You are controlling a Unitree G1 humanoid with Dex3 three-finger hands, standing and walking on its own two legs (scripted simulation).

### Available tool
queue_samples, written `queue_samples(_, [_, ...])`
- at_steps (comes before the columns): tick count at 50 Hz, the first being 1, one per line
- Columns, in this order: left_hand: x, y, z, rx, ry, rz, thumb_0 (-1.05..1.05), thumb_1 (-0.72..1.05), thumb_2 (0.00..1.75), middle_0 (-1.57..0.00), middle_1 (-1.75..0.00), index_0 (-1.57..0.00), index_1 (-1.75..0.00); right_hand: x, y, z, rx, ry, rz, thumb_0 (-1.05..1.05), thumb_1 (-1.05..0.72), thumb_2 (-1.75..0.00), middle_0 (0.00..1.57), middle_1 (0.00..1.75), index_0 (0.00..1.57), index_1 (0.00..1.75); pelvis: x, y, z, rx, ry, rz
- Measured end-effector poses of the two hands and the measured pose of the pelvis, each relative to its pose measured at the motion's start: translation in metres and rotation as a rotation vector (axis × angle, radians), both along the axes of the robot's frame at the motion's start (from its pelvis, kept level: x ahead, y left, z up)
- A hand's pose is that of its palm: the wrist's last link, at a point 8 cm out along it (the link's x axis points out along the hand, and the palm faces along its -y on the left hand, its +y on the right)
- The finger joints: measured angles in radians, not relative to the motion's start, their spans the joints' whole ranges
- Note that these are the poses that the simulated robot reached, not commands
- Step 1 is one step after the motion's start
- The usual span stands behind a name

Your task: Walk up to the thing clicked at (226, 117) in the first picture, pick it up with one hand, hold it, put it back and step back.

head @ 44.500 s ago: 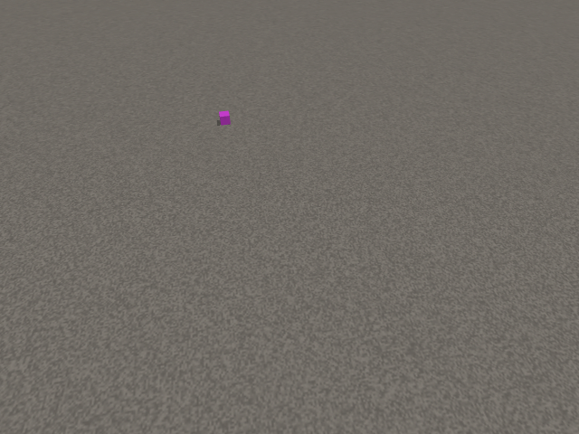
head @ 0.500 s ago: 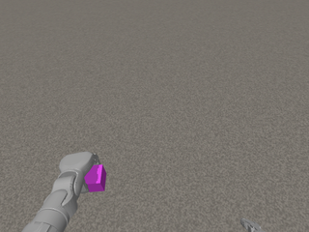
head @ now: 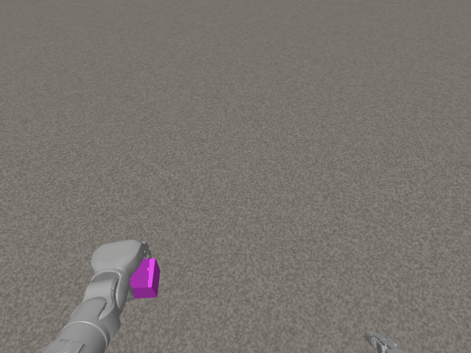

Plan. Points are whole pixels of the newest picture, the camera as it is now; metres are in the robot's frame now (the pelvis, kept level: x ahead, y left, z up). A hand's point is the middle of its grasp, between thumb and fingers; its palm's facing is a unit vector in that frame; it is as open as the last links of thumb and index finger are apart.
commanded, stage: crouch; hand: left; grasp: from above
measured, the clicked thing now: (141, 278) +0.31 +0.20 -0.12
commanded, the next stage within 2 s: lower in 1.64 s
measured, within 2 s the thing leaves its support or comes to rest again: neither
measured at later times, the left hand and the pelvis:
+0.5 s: hand (158, 289) +0.35 +0.22 -0.30, palm faces -0.39 -0.04 -0.92, open 8.5 cm; pelvis -0.05 +0.00 -0.17, yaw -1 degrees
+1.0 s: hand (176, 304) +0.37 +0.21 -0.50, palm faces -0.43 -0.07 -0.90, open 8.6 cm; pelvis -0.07 +0.00 -0.33, yaw -4 degrees
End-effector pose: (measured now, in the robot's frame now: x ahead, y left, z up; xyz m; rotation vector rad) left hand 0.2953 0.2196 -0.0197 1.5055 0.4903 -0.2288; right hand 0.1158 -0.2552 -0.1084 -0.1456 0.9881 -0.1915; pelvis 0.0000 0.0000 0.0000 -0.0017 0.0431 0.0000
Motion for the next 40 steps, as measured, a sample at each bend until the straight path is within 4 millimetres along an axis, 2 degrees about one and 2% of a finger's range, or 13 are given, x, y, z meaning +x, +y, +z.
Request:
queue_samples(5, [-0.002,-0.001,-0.033,0.013,0.041,-0.003,0.14,0.33,0.2,-1.21,-0.24,-0.85,-0.19,-0.017,-0.007,-0.009,-0.03,0.061,-0.004,0.01,-0.88,-0.89,0.2,0.29,0.2,0.3,-0.004,0.0,-0.009,-0.004,0.056,0.005])
queue_samples(10, [0.006,-0.003,-0.075,0.025,0.036,-0.03,0.14,0.33,0.19,-1.23,-0.27,-0.85,-0.2,-0.045,-0.017,-0.034,-0.075,0.133,-0.016,0.01,-0.88,-0.89,0.2,0.29,0.2,0.3,-0.012,0.001,-0.035,-0.011,0.163,0.006])
queue_samples(14, [0.02,-0.005,-0.114,0.035,0.002,-0.047,0.14,0.33,0.19,-1.24,-0.28,-0.85,-0.21,-0.072,-0.025,-0.066,-0.109,0.194,-0.032,0.01,-0.88,-0.89,0.2,0.29,0.2,0.3,-0.021,0.002,-0.069,-0.019,0.259,0.003])
queue_samples(18, [0.036,-0.005,-0.154,0.042,-0.038,-0.038,0.14,0.33,0.18,-1.27,-0.3,-0.85,-0.21,-0.098,-0.028,-0.106,-0.127,0.25,-0.051,0.01,-0.88,-0.89,0.2,0.29,0.2,0.3,-0.031,0.003,-0.109,-0.027,0.352,-0.001])
queue_samples(24, [0.055,-0.005,-0.213,0.044,-0.056,0.014,0.14,0.33,0.18,-1.29,-0.3,-0.85,-0.21,-0.127,-0.02,-0.169,-0.11,0.317,-0.066,0.01,-0.89,-0.89,0.2,0.29,0.2,0.3,-0.046,0.004,-0.165,-0.036,0.455,-0.008])
queue_samples(32, [0.063,-0.01,-0.294,0.02,-0.002,0.014,0.12,0.31,0.22,-1.25,-0.33,-0.84,-0.24,-0.143,-0.003,-0.239,-0.075,0.364,-0.041,0.01,-0.89,-0.89,0.2,0.29,0.2,0.3,-0.061,0.004,-0.226,-0.045,0.548,-0.015])
queue_samples(40, [0.072,-0.011,-0.366,-0.001,-0.006,-0.027,0.11,0.29,0.25,-1.19,-0.38,-0.83,-0.3,-0.142,-0.004,-0.291,-0.093,0.384,-0.002,0.01,-0.89,-0.89,0.2,0.29,0.2,0.3,-0.066,0.002,-0.281,-0.058,0.602,-0.021])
